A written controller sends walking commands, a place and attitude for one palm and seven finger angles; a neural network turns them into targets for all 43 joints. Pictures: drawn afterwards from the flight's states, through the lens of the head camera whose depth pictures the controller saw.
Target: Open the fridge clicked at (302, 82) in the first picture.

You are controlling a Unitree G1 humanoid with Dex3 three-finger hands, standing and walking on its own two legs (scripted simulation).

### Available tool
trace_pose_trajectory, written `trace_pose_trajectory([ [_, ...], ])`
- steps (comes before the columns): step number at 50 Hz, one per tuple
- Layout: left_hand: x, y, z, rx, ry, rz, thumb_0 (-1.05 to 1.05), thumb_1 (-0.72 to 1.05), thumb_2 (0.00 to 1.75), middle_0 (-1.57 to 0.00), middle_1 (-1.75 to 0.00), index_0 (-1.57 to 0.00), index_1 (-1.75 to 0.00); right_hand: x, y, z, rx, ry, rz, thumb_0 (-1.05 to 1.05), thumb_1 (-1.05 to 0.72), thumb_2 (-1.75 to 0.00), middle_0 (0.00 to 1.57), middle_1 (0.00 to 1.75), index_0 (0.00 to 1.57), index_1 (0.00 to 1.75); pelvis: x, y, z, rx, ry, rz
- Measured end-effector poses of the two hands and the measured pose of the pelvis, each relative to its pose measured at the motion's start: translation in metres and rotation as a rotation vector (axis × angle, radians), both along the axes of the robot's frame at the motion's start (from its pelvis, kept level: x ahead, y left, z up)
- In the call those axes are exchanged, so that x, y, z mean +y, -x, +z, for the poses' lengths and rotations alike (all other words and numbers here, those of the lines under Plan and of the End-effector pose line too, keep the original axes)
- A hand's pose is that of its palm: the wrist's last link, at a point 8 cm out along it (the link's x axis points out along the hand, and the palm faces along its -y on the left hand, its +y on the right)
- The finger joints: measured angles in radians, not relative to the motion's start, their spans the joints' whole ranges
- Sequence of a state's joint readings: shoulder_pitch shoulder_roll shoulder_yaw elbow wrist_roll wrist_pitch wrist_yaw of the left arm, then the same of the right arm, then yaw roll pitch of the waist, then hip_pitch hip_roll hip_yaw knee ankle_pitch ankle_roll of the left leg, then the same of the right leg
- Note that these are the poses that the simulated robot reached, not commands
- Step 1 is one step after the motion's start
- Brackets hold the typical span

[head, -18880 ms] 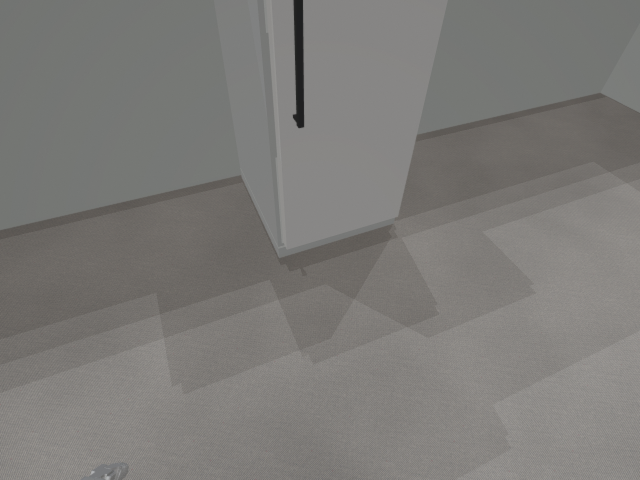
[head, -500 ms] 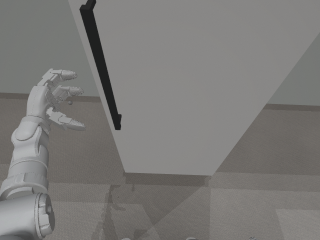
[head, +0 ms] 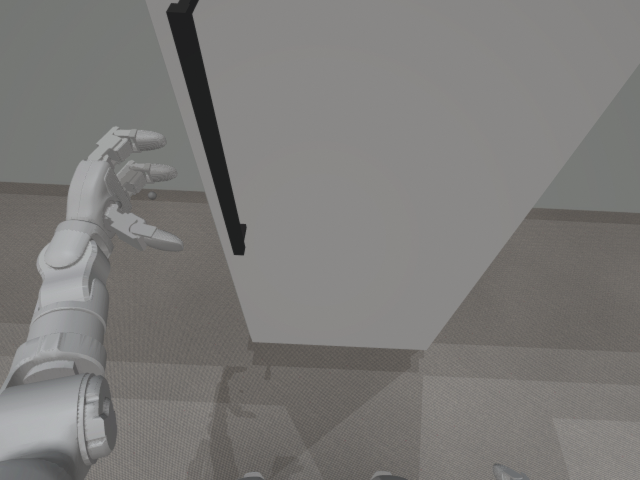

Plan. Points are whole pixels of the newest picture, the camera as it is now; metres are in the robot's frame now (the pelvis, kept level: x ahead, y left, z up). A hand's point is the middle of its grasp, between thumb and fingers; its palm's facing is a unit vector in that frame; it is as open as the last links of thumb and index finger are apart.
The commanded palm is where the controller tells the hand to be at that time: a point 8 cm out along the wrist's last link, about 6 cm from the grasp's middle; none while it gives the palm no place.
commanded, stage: feel for the door with the fingertips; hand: left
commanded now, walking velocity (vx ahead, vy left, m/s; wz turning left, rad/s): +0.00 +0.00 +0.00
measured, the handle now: (221, 157) +0.50 +0.13 +0.11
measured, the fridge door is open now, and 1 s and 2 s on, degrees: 0 0 0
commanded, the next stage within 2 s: slide the fingers in behind the handle in 1.08 s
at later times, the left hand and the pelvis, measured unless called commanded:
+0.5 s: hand (188, 196) +0.44 +0.16 +0.10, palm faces -0.08 -1.00 +0.00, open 14.0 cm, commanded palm +0.41 +0.22 +0.10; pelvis +0.00 +0.00 +0.00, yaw +0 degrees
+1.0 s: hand (180, 183) +0.45 +0.17 +0.11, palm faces -0.05 -1.00 -0.02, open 13.9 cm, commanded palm +0.43 +0.22 +0.10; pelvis +0.01 -0.01 +0.00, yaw +0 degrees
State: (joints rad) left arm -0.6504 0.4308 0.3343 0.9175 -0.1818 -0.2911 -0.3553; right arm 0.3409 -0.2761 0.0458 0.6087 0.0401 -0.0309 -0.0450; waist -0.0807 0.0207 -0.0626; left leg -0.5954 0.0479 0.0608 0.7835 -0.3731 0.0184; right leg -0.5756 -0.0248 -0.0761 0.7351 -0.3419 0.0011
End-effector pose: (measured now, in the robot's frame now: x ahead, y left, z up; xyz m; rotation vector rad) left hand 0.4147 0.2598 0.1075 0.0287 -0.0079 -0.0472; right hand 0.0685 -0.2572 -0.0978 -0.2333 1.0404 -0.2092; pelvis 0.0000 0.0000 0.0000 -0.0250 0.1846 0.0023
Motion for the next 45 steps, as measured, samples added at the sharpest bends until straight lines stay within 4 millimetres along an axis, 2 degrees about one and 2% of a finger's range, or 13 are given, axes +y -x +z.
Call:
trace_pose_trajectory([
  [4, 0.001, -0.001, 0.004, -0.001, 0.010, -0.001, -0.01, -0.50, 0.30, -0.30, -1.20, -0.30, -1.20, -0.002, 0.008, -0.002, 0.024, -0.002, -0.011, 0.01, -0.90, -0.90, 0.20, 0.30, 0.20, 0.30, -0.001, 0.000, 0.000, -0.001, 0.000, -0.001],
  [12, -0.002, -0.001, -0.002, 0.021, 0.017, -0.020, -0.01, -0.50, 0.30, -0.30, -1.20, -0.30, -1.20, -0.008, 0.015, -0.001, 0.042, 0.010, -0.022, 0.01, -0.90, -0.90, 0.20, 0.30, 0.20, 0.30, -0.003, -0.001, 0.001, 0.005, 0.001, 0.000],
  [22, -0.034, -0.003, -0.007, 0.010, 0.033, -0.043, -0.01, -0.50, 0.30, -0.30, -1.20, -0.30, -1.20, -0.006, -0.001, 0.000, 0.003, -0.001, -0.014, 0.01, -0.90, -0.90, 0.20, 0.30, 0.20, 0.30, -0.003, -0.003, 0.001, 0.001, -0.001, 0.002],
  [26, -0.041, -0.006, -0.008, 0.015, 0.027, -0.023, -0.01, -0.50, 0.30, -0.30, -1.20, -0.30, -1.20, -0.003, -0.007, 0.000, -0.019, -0.017, -0.012, 0.01, -0.90, -0.90, 0.20, 0.30, 0.20, 0.30, -0.004, -0.004, 0.001, -0.001, -0.005, -0.004],
  [37, -0.033, -0.016, 0.004, 0.003, 0.006, 0.009, -0.01, -0.50, 0.30, -0.30, -1.20, -0.30, -1.20, -0.003, -0.003, -0.005, 0.010, -0.032, -0.012, 0.01, -0.90, -0.90, 0.20, 0.30, 0.20, 0.30, -0.008, -0.006, 0.001, 0.003, -0.007, -0.003],
  [45, -0.030, -0.019, -0.001, 0.019, 0.027, -0.001, -0.01, -0.50, 0.30, -0.30, -1.20, -0.30, -1.20, -0.012, 0.008, -0.004, 0.048, -0.008, -0.028, 0.01, -0.90, -0.90, 0.20, 0.30, 0.20, 0.30, -0.009, -0.006, 0.001, 0.009, -0.007, -0.003],
])
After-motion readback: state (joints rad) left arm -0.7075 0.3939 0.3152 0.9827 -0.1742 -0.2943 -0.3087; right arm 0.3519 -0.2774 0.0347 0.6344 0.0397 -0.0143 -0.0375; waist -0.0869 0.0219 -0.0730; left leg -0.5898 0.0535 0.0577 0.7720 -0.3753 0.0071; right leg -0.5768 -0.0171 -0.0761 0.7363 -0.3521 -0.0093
